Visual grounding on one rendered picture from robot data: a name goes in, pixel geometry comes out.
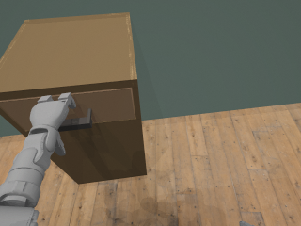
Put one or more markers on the robot left upper arm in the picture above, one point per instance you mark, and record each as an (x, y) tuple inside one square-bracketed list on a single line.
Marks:
[(18, 216)]

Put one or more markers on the cabinet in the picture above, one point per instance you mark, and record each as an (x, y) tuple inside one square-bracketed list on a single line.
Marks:
[(52, 56)]

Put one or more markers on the drawer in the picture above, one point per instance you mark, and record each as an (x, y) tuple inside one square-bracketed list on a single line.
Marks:
[(106, 105)]

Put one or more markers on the handle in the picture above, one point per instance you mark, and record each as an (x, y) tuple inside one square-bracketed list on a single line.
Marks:
[(77, 123)]

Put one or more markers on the robot left hand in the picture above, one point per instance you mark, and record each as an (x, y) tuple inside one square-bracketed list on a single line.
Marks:
[(53, 113)]

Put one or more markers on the left robot forearm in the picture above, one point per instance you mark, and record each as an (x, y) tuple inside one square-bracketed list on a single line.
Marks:
[(22, 185)]

